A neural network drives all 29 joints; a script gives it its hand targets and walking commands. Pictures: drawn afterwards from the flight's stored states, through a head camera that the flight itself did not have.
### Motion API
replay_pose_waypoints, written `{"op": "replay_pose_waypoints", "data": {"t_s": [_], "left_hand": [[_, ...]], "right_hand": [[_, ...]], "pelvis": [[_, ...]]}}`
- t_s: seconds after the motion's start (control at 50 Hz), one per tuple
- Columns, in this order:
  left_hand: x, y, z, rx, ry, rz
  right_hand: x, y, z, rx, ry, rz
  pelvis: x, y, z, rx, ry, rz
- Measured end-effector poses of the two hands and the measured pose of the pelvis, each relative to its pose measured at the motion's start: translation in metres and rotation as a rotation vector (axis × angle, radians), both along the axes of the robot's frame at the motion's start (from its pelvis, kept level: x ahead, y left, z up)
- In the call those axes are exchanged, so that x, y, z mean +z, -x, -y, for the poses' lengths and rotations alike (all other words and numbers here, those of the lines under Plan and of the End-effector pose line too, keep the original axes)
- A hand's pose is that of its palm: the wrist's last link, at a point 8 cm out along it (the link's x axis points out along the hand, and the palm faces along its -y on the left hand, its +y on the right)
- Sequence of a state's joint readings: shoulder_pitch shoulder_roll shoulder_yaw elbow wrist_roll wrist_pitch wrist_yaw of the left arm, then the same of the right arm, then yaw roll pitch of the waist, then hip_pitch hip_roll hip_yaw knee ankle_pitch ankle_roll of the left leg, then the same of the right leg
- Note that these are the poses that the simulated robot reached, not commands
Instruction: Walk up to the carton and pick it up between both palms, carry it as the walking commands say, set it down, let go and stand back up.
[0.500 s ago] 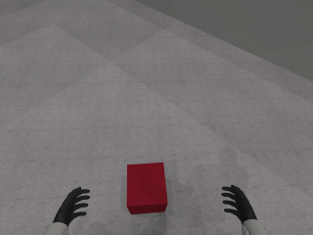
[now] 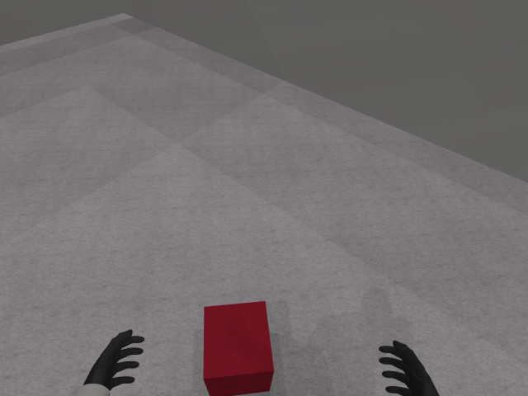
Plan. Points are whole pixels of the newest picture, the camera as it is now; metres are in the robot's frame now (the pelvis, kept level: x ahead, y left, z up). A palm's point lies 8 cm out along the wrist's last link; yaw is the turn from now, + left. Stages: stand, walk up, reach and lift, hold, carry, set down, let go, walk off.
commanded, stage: stand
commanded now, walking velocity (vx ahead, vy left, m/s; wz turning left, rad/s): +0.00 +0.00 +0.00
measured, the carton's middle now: (237, 350) +0.39 +0.06 -0.65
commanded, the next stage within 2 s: none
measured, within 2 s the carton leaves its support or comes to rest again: neither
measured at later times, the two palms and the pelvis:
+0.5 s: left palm out of the picture +0.09 +0.28 -0.12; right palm out of the picture +0.14 -0.24 -0.13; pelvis +0.05 +0.01 -0.02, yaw +4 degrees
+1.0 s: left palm out of the picture +0.01 +0.27 -0.14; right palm out of the picture +0.10 -0.24 -0.14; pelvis +0.03 +0.01 -0.01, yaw +6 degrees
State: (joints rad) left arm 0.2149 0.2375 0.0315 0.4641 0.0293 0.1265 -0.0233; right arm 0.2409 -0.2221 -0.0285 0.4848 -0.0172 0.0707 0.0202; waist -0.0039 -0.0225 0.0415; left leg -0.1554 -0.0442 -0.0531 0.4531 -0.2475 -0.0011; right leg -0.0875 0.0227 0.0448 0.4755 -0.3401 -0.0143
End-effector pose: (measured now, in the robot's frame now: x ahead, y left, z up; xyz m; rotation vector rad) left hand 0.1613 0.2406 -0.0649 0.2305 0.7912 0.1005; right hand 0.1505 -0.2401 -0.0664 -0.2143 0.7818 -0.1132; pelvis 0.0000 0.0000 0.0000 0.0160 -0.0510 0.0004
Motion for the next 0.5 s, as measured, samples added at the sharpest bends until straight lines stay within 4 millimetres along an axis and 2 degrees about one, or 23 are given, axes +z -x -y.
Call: {"op": "replay_pose_waypoints", "data": {"t_s": [0.1,0.16,0.34,0.5], "left_hand": [[-0.014,0.020,-0.024,0.045,-0.068,-0.011],[-0.022,0.032,-0.033,0.073,-0.080,-0.050],[-0.039,0.051,-0.037,0.141,-0.078,-0.137],[-0.053,0.070,-0.034,0.184,-0.061,-0.214]], "right_hand": [[-0.022,0.023,0.014,-0.004,0.062,-0.104],[-0.032,0.030,0.017,-0.005,0.063,-0.156],[-0.051,0.019,0.008,0.013,0.053,-0.222],[-0.059,0.010,0.002,0.026,0.055,-0.252]], "pelvis": [[-0.003,-0.011,-0.002,0.020,-0.003,-0.073],[-0.005,-0.020,-0.004,0.031,-0.002,-0.098],[-0.011,-0.038,-0.006,0.058,0.003,-0.123],[-0.015,-0.045,-0.007,0.073,0.011,-0.120]]}}
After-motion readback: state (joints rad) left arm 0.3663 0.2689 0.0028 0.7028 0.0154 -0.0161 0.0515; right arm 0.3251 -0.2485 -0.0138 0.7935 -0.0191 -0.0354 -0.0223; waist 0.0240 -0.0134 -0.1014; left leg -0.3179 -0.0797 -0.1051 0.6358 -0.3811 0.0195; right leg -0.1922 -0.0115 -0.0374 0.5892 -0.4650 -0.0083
